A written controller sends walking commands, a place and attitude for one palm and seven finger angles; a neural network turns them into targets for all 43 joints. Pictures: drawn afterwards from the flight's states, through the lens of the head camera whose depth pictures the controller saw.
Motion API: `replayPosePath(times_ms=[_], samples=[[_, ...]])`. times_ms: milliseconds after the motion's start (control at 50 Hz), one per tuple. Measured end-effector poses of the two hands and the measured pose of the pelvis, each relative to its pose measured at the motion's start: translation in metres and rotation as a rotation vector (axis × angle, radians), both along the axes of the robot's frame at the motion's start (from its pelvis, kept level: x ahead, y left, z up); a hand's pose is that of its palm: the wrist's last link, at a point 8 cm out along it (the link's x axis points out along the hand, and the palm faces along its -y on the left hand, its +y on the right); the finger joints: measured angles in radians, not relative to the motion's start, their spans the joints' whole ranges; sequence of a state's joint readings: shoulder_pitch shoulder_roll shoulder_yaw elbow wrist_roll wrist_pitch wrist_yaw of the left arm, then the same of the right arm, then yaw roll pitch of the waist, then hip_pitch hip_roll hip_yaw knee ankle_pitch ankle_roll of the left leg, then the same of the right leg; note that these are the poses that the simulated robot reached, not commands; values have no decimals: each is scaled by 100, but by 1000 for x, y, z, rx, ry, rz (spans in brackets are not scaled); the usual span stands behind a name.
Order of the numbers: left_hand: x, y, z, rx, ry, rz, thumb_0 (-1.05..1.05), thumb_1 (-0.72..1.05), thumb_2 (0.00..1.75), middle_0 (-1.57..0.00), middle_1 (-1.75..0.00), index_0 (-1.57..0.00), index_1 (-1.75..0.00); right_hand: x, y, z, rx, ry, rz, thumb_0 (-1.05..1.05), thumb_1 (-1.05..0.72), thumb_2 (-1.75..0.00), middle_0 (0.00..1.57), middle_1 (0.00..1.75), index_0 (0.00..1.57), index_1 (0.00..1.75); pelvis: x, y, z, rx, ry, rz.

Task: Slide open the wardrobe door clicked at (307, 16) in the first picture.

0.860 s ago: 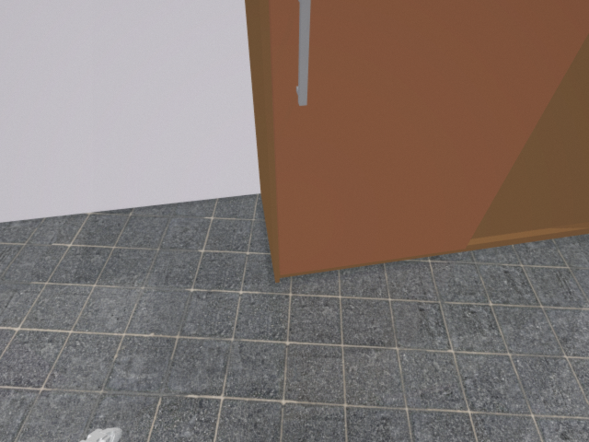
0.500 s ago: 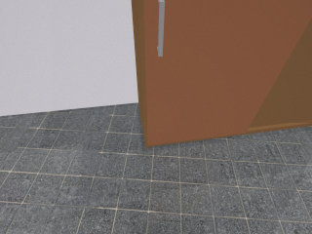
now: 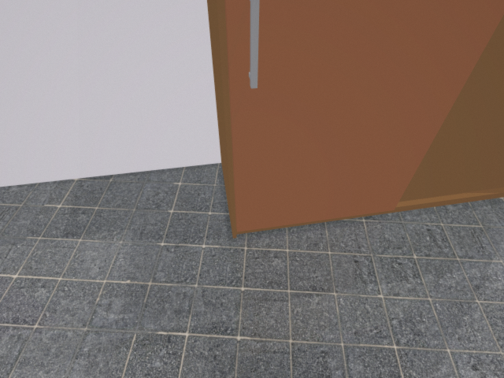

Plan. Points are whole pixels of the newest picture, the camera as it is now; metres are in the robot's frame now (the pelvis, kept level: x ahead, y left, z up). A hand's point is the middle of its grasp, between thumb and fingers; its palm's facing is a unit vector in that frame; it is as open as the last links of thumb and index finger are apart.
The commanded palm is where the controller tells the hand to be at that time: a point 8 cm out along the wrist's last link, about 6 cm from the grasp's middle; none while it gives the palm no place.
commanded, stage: look at it before walking up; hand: left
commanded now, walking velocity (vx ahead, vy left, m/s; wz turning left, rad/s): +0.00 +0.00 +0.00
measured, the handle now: (252, 43) +0.85 +0.05 +0.16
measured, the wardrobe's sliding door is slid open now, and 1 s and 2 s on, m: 0.00 0.00 0.00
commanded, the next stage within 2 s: walk to a spot facing it in 0.58 s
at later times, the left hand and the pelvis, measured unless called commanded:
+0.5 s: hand out of the picture +0.08 +0.24 -0.15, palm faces -0.03 -0.94 -0.33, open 7.4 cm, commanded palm none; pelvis +0.01 +0.00 +0.00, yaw +0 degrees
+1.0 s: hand out of the picture +0.07 +0.21 -0.18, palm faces -0.12 -0.95 -0.28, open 7.4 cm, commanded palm none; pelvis +0.00 -0.01 -0.01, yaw -8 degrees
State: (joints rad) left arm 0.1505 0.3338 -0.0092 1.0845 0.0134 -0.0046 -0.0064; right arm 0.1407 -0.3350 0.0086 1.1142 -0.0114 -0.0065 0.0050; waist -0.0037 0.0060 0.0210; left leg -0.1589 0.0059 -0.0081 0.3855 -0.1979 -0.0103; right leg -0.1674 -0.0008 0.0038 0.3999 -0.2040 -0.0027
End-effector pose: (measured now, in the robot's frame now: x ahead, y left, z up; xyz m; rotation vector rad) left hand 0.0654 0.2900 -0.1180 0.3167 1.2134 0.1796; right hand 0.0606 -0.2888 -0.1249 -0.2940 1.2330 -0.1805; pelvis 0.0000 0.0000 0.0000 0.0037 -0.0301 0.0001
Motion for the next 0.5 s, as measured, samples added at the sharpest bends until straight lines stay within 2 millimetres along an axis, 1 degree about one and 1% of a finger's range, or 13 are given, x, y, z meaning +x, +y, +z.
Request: replayPosePath(times_ms=[260,500], samples=[[10,-3,0,-5,-7,-4,1,90,90,-20,-30,-20,-30,12,0,2,-1,-12,4,0,-91,-90,20,30,21,30,6,-1,1,0,5,-2],[13,-1,1,-1,-3,2,1,90,90,-20,-30,-20,-30,24,-1,4,-6,-25,13,0,-91,-90,20,30,21,30,11,-1,1,0,5,-1]])
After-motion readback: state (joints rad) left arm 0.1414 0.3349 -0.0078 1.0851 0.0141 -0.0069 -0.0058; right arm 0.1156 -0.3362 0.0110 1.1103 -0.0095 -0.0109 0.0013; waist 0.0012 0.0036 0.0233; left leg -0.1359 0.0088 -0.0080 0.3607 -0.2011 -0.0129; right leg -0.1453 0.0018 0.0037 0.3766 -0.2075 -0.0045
